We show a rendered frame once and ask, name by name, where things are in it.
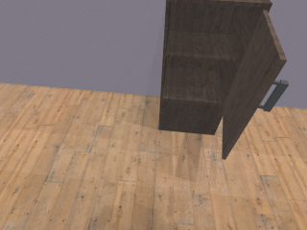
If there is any cupboard door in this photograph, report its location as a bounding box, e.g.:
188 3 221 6
222 10 287 160

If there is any handle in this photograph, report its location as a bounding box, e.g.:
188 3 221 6
258 80 289 112

